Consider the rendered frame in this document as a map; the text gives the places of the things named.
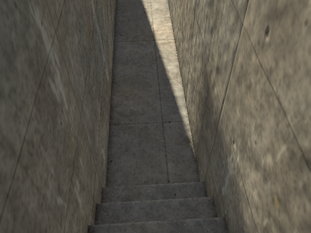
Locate stairs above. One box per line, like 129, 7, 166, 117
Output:
87, 182, 228, 233

